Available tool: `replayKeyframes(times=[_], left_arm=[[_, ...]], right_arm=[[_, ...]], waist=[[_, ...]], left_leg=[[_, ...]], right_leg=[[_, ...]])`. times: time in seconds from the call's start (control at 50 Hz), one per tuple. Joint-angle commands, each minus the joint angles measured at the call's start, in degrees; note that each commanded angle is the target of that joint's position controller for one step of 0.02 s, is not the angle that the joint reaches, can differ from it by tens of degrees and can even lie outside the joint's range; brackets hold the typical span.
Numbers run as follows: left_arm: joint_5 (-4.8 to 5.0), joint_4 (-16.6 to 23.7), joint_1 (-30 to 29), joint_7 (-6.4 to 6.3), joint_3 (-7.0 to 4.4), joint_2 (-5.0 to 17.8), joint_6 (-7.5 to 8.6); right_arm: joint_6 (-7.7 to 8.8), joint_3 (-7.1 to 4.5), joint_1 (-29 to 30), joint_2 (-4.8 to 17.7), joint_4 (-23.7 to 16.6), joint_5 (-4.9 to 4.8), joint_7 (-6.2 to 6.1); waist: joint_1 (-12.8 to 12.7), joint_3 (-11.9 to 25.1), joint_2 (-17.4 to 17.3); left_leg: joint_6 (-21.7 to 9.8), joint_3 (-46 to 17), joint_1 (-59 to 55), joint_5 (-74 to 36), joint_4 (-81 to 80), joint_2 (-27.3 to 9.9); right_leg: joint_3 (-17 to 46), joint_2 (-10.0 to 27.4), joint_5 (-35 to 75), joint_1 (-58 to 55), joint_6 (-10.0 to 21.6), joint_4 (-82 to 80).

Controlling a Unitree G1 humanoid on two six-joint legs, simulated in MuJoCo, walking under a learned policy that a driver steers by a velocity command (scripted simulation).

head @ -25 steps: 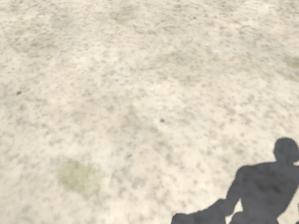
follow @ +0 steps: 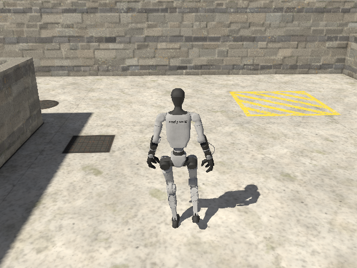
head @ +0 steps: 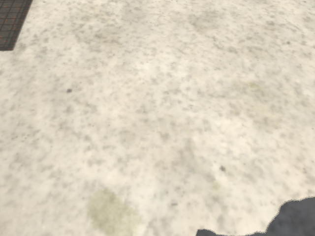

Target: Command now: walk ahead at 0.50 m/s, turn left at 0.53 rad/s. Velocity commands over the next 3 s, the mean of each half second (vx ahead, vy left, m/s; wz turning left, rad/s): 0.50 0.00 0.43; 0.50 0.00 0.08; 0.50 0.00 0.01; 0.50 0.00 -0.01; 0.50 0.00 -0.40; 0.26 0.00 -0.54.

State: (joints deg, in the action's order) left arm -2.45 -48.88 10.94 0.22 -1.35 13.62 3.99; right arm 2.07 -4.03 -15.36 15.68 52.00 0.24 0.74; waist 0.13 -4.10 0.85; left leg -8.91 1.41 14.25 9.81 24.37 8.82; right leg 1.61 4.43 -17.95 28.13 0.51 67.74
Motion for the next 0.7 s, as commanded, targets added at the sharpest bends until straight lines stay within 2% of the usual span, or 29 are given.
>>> replayKeyframes(times=[0.02, 0.08, 0.12, 0.2, 0.26, 0.28, 0.32, 0.34, 0.36, 0.38, 0.4, 0.42, 0.44, 0.46, 0.5, 0.52, 0.56, 0.64, 0.7], left_arm=[[-0.64, 2.62, 4.04, 0.31, -1.04, 4.70, -1.75], [-0.43, 5.89, -4.12, 0.48, -1.17, 5.28, -2.12], [-0.21, 7.38, -8.05, 0.65, -1.12, 5.38, -2.12], [0.18, 10.17, -14.73, 1.12, -0.60, 5.33, -1.71], [0.53, 12.01, -17.74, 1.40, -0.08, 5.40, -0.96], [0.61, 12.17, -17.10, 1.42, -0.09, 5.72, -0.68], [0.67, 10.30, -10.14, 1.01, -0.74, 7.38, -0.17], [0.73, 8.13, -3.39, 0.45, -1.49, 8.94, 0.23], [0.47, 6.21, 4.69, -0.26, -2.15, 10.42, 0.93], [-0.73, 5.70, 13.84, -1.28, -3.00, 14.46, 1.22], [-0.98, 4.28, 13.56, -0.96, -4.49, 19.09, 0.38], [0.66, 5.08, 9.16, -0.26, -3.70, 13.25, -0.24], [1.18, 5.81, 4.70, 0.02, -2.75, 9.06, -0.13], [0.73, 5.41, 3.03, 0.21, -2.25, 7.17, 0.13], [0.95, 3.44, 4.19, 0.00, -1.76, 6.19, 0.81], [1.22, 2.49, 5.61, 0.18, -1.72, 6.18, 1.33], [1.77, 0.96, 7.88, 0.46, -1.82, 6.51, 2.15], [2.04, -1.17, 11.09, 0.46, -1.81, 6.48, 1.97], [2.13, -2.65, 13.55, 0.54, -1.85, 6.94, 1.82]], right_arm=[[1.76, -1.55, -1.94, 7.54, -2.79, -0.40, -0.32], [1.58, -1.72, -5.72, 8.08, -2.50, -0.42, -0.38], [1.36, -1.78, -8.30, 8.03, -2.31, -0.43, -0.44], [1.02, -1.80, -12.17, 8.10, -2.21, 0.01, -0.97], [1.01, -1.69, -13.47, 8.20, -2.20, 0.63, -1.51], [1.14, -1.62, -13.12, 8.23, -2.28, 0.71, -1.78], [1.60, -1.56, -10.33, 9.03, -2.75, 0.74, -2.02], [1.90, -1.59, -9.68, 9.61, -2.64, 0.79, -1.79], [2.27, -1.42, -8.93, 9.43, -2.61, 0.52, -1.35], [2.74, -0.25, -10.24, 5.31, -4.29, 0.28, -1.00], [2.34, 0.13, -19.81, 2.01, -3.88, -1.45, -0.79], [1.74, -0.18, -16.41, 6.64, -2.53, 0.86, -1.35], [1.73, -0.26, -10.34, 6.69, -3.46, 1.09, -0.89], [1.81, 0.05, -7.19, 5.75, -4.33, 1.08, -0.56], [0.96, 0.27, -6.14, 4.88, -4.79, 1.79, 0.29], [0.58, 0.44, -6.35, 4.28, -4.74, 1.90, 0.57], [0.09, 0.73, -5.05, 3.52, -5.07, 2.17, 0.96], [0.06, 1.77, 5.58, 2.40, -8.51, 2.31, 1.62], [0.41, 2.98, 12.60, 0.72, -10.58, 1.83, 1.88]], waist=[[-1.97, 2.91, -0.77], [0.77, 0.92, -2.36], [2.59, 1.20, -3.23], [5.24, 1.50, -4.20], [6.03, 1.33, -5.02], [5.41, 1.37, -5.38], [1.77, 3.11, -6.10], [-1.09, 6.34, -5.45], [-5.38, 10.76, -3.53], [-7.76, 19.05, 2.69], [-2.39, 22.66, 17.73], [-1.64, 15.10, 6.00], [-1.43, 7.89, 0.80], [-0.91, 5.03, -0.88], [0.57, 3.89, 3.13], [0.84, 4.38, 4.30], [1.20, 4.28, 4.29], [-0.37, 1.18, 3.75], [-2.07, 0.55, 3.84]], left_leg=[[-7.98, -17.10, -1.23, -14.85, -12.95, -15.24], [-5.88, -17.66, -3.22, -13.74, -13.96, -13.95], [-4.40, -18.31, -6.79, -15.49, -12.95, -13.63], [-3.79, -20.04, -13.28, -20.49, -9.94, -13.76], [-3.58, -20.91, -16.82, -25.95, -7.60, -15.07], [-2.87, -21.24, -17.01, -27.45, -6.98, -15.74], [-0.62, -20.48, -15.18, -36.67, -3.12, -16.08], [0.36, -19.30, -15.25, -43.10, 3.82, -14.83], [1.49, -16.68, -11.46, -39.94, 14.46, -12.10], [2.42, -13.49, -3.37, -20.87, 30.42, -9.00], [4.66, -8.09, 13.51, 20.34, 45.81, 0.91], [3.87, -10.03, 19.02, 16.92, 49.50, -3.95], [4.08, -9.80, 18.89, 11.43, 47.91, -5.77], [4.27, -9.22, 18.13, 8.82, 45.53, -7.34], [5.02, -8.09, 15.82, 7.86, 41.73, -9.13], [5.36, -7.59, 15.17, 7.68, 40.66, -9.07], [6.00, -6.27, 17.24, 6.98, 38.97, -9.55], [7.86, -1.93, 23.35, -0.40, 29.92, -12.73], [8.28, 0.99, 20.31, -5.94, 18.80, -12.54]], right_leg=[[-0.52, 1.79, 3.22, 3.47, -2.40, -5.13], [-1.38, 1.83, 10.56, 8.88, -3.98, -13.73], [-1.23, 1.10, 14.66, 11.06, -4.23, -18.55], [-1.18, -1.12, 17.17, 12.85, -3.82, -25.98], [-2.04, -2.78, 16.54, 10.84, -2.28, -31.93], [-1.83, -3.10, 16.27, 7.94, -1.35, -34.24], [-2.24, -5.13, 12.98, -3.85, 1.10, -37.98], [-3.06, -6.76, 11.01, -11.66, 2.41, -39.44], [-1.46, -4.35, 12.48, -22.85, 4.15, -42.07], [13.32, 9.10, 2.95, -35.79, 6.90, -42.09], [41.21, 20.90, 1.51, -45.22, 15.08, -49.77], [41.86, 18.49, -5.72, -38.55, 14.14, -51.81], [31.44, 15.68, -3.05, -30.61, 12.94, -52.57], [24.43, 12.75, 4.52, -26.05, 11.67, -53.61], [15.45, 8.50, 14.62, -22.11, 9.79, -55.07], [13.64, 7.91, 18.63, -21.96, 9.86, -55.38], [10.88, 7.52, 22.76, -22.51, 10.64, -56.51], [6.16, 5.93, 24.68, -22.92, 10.91, -60.12], [2.64, 4.28, 28.98, -22.81, 9.78, -60.05]])
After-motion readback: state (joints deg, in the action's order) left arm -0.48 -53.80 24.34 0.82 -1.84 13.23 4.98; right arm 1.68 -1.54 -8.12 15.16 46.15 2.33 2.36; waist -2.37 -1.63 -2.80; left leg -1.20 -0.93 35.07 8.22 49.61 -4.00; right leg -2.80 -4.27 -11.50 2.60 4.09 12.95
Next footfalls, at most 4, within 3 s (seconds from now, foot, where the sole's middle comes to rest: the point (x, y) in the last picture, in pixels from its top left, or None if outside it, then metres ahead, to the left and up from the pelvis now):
0.36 right None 0.41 -0.11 -0.77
0.90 left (130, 195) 0.63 0.14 -0.77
1.44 right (153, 133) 0.97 0.04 -0.77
2.00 left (108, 99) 1.21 0.30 -0.77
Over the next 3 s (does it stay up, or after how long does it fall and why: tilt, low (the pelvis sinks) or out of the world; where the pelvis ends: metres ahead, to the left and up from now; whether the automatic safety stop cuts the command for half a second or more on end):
stays up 1.52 0.20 0.00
